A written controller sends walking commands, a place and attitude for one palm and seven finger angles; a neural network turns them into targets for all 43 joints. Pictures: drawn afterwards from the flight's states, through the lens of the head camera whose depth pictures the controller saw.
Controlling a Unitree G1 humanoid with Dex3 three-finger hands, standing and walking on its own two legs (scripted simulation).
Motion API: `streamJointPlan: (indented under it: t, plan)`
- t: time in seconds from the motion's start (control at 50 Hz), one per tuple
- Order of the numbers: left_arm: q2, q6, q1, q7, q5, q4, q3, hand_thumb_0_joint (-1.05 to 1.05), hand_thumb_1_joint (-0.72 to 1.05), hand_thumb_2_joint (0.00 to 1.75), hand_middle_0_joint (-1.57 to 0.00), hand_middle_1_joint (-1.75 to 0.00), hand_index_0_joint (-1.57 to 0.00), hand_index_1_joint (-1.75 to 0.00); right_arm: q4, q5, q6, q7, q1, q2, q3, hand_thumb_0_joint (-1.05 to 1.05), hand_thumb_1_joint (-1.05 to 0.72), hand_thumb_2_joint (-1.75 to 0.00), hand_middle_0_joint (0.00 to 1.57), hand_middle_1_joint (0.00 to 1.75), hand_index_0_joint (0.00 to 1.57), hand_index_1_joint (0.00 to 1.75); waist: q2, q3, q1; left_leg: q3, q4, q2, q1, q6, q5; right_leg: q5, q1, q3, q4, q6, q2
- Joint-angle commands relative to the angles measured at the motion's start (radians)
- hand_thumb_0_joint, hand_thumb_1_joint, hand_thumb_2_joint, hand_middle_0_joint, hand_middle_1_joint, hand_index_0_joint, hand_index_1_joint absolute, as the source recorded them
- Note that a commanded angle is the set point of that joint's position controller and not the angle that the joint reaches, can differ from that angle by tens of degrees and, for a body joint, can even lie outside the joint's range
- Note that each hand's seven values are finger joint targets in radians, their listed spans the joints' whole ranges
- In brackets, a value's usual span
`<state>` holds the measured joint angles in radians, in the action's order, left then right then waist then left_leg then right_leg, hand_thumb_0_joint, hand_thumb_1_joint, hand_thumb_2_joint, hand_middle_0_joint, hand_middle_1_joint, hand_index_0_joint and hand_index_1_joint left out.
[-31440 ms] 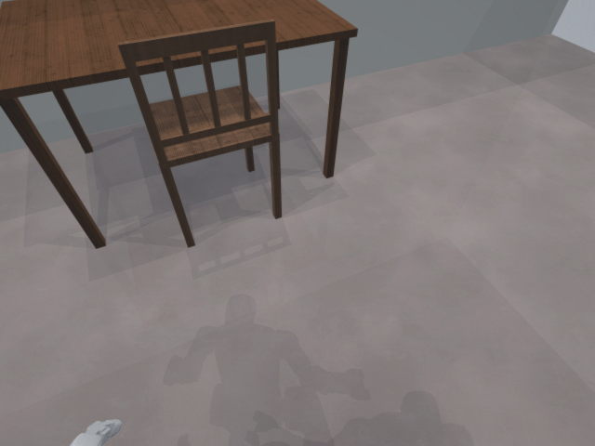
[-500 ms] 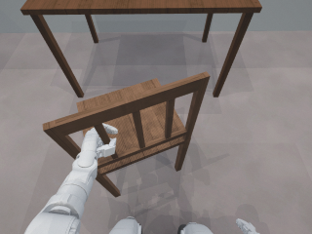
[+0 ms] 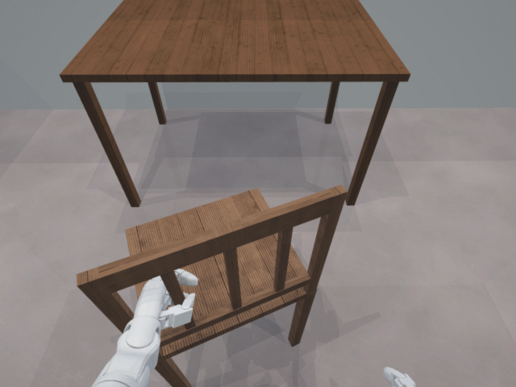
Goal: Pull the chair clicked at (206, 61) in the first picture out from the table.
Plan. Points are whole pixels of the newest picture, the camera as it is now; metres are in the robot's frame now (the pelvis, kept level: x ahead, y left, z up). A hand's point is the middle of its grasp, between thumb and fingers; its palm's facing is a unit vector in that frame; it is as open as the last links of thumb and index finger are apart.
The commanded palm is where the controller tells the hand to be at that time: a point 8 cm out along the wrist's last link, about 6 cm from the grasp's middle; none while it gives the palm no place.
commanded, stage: stop walking, hand still on the chair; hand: left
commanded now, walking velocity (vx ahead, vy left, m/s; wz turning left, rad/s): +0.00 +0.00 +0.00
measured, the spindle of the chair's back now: (233, 280) +0.33 +0.07 -0.10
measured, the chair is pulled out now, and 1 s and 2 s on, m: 0.62 0.62 0.62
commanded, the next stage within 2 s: open the thumb and straighten the fingers in 0.54 s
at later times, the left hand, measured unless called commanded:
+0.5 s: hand (187, 307) +0.26 +0.14 -0.07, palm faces +0.08 -0.97 -0.22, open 5.5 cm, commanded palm +0.24 +0.19 -0.05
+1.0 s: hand (178, 301) +0.27 +0.16 -0.07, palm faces +0.07 -0.98 -0.21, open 11.3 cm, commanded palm +0.24 +0.21 -0.05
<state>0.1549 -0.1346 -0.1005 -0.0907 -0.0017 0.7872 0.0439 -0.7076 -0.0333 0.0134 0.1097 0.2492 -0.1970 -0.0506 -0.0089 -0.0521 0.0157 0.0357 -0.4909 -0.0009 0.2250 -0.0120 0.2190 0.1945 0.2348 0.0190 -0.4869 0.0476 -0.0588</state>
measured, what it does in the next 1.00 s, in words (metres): stands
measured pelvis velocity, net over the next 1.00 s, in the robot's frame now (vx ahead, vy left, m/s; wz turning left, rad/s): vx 0.03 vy -0.02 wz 0.03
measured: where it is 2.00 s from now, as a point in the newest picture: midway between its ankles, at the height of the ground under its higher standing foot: outside the picture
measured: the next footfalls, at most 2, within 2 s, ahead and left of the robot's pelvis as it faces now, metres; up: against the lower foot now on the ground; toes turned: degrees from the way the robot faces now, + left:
none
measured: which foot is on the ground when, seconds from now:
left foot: down 0.00-1.00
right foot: down 0.00-1.00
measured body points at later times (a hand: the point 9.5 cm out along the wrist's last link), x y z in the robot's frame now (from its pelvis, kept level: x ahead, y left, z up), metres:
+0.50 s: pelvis +0.03 -0.02 +0.01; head +0.04 -0.03 +0.45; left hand +0.26 +0.19 -0.05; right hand +0.19 -0.27 -0.09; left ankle +0.03 +0.11 -0.74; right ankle +0.04 -0.15 -0.74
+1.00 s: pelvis +0.03 -0.02 -0.02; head +0.07 -0.03 +0.43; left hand +0.27 +0.21 -0.05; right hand +0.18 -0.27 -0.12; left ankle +0.03 +0.11 -0.74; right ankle +0.04 -0.15 -0.74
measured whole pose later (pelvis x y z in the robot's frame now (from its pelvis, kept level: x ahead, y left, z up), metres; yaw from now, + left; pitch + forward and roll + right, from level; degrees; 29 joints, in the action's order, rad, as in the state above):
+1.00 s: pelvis +0.03 -0.02 -0.02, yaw +2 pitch +7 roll +0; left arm 0.20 0.05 0.12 -0.04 -0.05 0.35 -0.03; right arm -0.60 -0.05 0.08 0.04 0.23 -0.27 -0.01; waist -0.04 0.05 0.04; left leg -0.01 -0.71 0.02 0.48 0.01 0.35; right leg 0.35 0.47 -0.02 -0.70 0.03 -0.04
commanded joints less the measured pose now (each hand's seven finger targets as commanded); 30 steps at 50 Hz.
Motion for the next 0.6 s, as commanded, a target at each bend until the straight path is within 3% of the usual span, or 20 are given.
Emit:
streamJointPlan:
  t: [0.0,0.06,0.1,0.16,0.4,0.44,0.52,0.58]
  plan:
    - [0.138,-0.053,-0.233,-0.015,0.008,-0.225,-0.046,0.0,0.9,0.9,-0.5,-1.45,-0.5,-1.45,0.125,0.009,0.062,0.017,-0.085,-0.139,0.055,0.0,-0.9,-0.9,0.2,0.3,0.2,0.3,-0.046,0.171,-0.012,-0.129,0.163,0.108,-0.057,-0.024,0.053,0.046,-0.011,0.022,0.083,-0.054,-0.015]
    - [0.143,-0.052,-0.194,-0.015,0.008,-0.251,-0.052,0.0,0.9,0.9,-0.5,-1.45,-0.5,-1.45,0.121,0.011,0.069,0.017,-0.082,-0.138,0.058,0.0,-0.9,-0.9,0.2,0.3,0.2,0.3,0.022,0.199,-0.009,-0.104,0.12,0.101,-0.102,-0.016,-0.118,-0.091,-0.029,0.027,0.079,-0.057,-0.027]
    - [0.138,-0.051,-0.17,-0.015,0.007,-0.281,-0.05,0.0,0.9,0.9,-0.5,-1.45,-0.5,-1.45,0.126,0.013,0.072,0.017,-0.09,-0.139,0.059,0.0,-0.9,-0.9,0.2,0.3,0.2,0.3,0.03,0.241,-0.009,-0.099,0.094,0.106,-0.143,-0.012,-0.246,-0.186,-0.049,0.025,0.061,-0.059,-0.034]
    - [0.142,-0.044,-0.121,-0.014,0.004,-0.312,-0.051,0.0,0.9,0.9,-0.5,-1.45,-0.5,-1.45,0.126,0.013,0.072,0.018,-0.099,-0.139,0.06,0.0,-0.9,-0.9,0.2,0.3,0.2,0.3,0.005,0.257,-0.007,-0.089,0.081,0.105,-0.168,-0.008,-0.317,-0.251,-0.06,0.023,0.053,-0.06,-0.042]
    - [0.149,-0.009,-0.059,-0.018,-0.011,-0.364,-0.063,0.0,0.9,0.9,-0.5,-1.45,-0.5,-1.45,0.162,0.009,0.038,0.021,-0.134,-0.131,0.057,0.0,-0.9,-0.9,0.2,0.3,0.2,0.3,0.005,0.224,-0.007,-0.073,0.086,0.097,-0.149,-0.002,-0.233,-0.229,-0.065,0.031,0.101,-0.066,-0.053]
    - [0.161,-0.003,-0.052,-0.018,-0.013,-0.371,-0.066,0.0,0.9,0.9,-0.5,-1.45,-0.5,-1.45,0.161,0.007,0.034,0.024,-0.134,-0.134,0.058,0.0,-0.9,-0.9,0.2,0.3,0.2,0.3,-0.023,0.211,-0.004,-0.071,0.092,0.093,-0.144,-0.002,-0.208,-0.205,-0.059,0.031,0.117,-0.065,-0.053]
    - [0.164,0.003,-0.047,-0.021,-0.012,-0.37,-0.077,0.0,0.9,0.9,-0.5,-1.45,-0.5,-1.45,0.171,0.008,0.026,0.023,-0.141,-0.131,0.057,0.0,-0.9,-0.9,0.2,0.3,0.2,0.3,0.004,0.218,-0.01,-0.072,0.088,0.097,-0.149,-0.003,-0.214,-0.223,-0.066,0.033,0.117,-0.066,-0.054]
    - [0.173,0.007,-0.045,-0.022,-0.013,-0.37,-0.082,0.0,0.9,0.9,-0.5,-1.45,-0.5,-1.45,0.17,0.008,0.024,0.024,-0.139,-0.135,0.056,0.0,-0.9,-0.9,0.2,0.3,0.2,0.3,-0.009,0.212,-0.011,-0.071,0.095,0.096,-0.143,-0.002,-0.191,-0.184,-0.063,0.03,0.125,-0.064,-0.051]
